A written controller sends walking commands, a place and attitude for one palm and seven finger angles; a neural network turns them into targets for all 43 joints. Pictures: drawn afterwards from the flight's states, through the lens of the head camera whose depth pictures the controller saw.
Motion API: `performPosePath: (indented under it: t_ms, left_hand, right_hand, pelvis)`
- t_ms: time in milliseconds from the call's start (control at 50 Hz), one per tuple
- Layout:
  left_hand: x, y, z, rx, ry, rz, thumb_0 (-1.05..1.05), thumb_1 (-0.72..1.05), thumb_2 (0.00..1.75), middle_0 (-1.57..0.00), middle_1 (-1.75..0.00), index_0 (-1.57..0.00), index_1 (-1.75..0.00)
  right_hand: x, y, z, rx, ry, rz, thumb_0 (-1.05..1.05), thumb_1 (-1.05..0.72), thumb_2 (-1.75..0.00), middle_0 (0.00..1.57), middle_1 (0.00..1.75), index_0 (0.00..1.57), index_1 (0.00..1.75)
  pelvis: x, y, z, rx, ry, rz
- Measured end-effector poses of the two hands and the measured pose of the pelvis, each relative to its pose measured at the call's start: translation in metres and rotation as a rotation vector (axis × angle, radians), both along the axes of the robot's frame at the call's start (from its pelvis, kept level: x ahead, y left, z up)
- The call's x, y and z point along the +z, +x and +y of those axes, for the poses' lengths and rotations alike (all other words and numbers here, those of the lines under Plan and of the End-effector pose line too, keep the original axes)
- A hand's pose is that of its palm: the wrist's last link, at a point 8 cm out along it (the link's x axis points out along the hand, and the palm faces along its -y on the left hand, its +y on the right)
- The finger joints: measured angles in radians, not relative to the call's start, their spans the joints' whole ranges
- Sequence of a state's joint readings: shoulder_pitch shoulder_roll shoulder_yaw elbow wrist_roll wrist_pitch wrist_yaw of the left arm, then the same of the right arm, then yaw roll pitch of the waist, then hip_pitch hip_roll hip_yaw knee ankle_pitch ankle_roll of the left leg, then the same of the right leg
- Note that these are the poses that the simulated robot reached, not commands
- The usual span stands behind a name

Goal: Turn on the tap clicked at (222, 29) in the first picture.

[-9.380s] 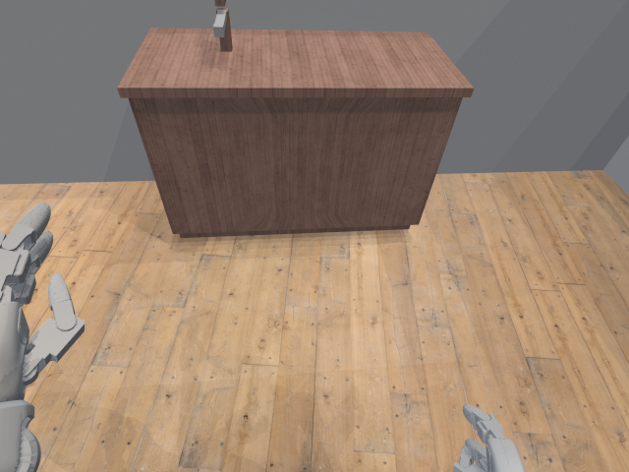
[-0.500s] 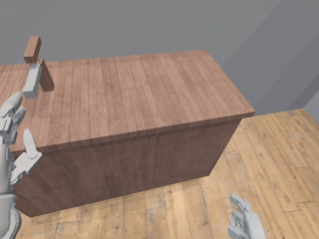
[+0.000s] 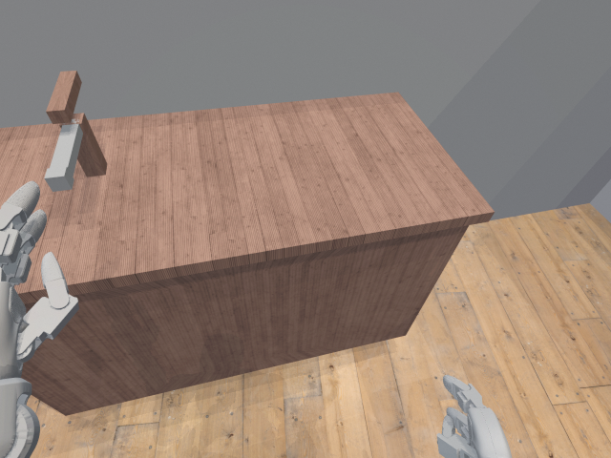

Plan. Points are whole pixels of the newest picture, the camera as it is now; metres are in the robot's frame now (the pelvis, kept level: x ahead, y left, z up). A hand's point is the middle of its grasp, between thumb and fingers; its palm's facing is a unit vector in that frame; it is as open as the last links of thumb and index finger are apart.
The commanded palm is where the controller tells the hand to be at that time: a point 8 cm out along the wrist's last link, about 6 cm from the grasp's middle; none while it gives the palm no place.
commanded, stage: look again from close up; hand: left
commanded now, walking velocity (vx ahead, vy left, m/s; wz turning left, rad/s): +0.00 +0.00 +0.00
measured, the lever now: (59, 179) +0.47 +0.44 +0.07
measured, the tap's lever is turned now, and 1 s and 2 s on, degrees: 0 0 0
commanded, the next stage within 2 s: shuffle to correct the standing spot in 0.02 s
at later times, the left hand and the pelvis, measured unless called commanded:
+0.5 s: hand (80, 282) +0.24 +0.25 +0.16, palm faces +0.42 -0.85 -0.31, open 7.4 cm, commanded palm +0.19 +0.28 +0.17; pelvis +0.02 +0.01 -0.02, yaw -1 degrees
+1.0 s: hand (56, 217) +0.32 +0.31 +0.16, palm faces +0.42 -0.82 -0.38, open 7.4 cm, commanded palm +0.25 +0.35 +0.17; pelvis +0.08 +0.07 -0.03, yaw -1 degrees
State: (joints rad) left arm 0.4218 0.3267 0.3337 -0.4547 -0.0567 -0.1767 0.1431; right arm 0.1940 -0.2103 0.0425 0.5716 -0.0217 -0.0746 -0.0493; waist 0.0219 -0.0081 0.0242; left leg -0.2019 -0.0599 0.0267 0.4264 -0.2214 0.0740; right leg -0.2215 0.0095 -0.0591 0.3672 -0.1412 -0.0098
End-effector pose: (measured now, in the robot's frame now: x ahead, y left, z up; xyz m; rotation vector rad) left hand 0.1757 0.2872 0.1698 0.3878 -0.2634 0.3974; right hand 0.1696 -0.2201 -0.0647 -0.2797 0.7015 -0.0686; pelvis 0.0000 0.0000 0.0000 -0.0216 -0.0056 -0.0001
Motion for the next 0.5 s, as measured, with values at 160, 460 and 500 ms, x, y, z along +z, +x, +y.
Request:
performPosePath:
  t_ms: [160,460,500]
  left_hand:
    - [0.002,-0.003,-0.006,-0.005,0.005,-0.003,0.02,0.89,0.89,-0.21,-0.3,-0.21,-0.3]
    - [-0.003,0.014,0.001,-0.02,0.022,-0.061,0.02,0.89,0.89,-0.21,-0.3,-0.21,-0.3]
    - [-0.002,0.022,0.004,-0.025,0.034,-0.066,0.02,0.89,0.89,-0.21,-0.3,-0.21,-0.3]
  right_hand:
    - [-0.001,-0.009,-0.011,-0.021,-0.008,0.003,0.01,-0.9,-0.9,0.21,0.3,0.2,0.3]
    - [-0.012,-0.002,-0.02,-0.062,-0.041,0.011,0.01,-0.9,-0.9,0.21,0.3,0.2,0.3]
    - [-0.014,0.001,-0.018,-0.074,-0.034,0.01,0.01,-0.9,-0.9,0.2,0.3,0.2,0.3]
  pelvis:
    - [0.0,-0.002,-0.005,0.002,0.0,-0.002]
    - [-0.014,0.016,0.004,-0.005,-0.012,-0.002]
    - [-0.016,0.022,0.007,-0.014,0.005,-0.004]
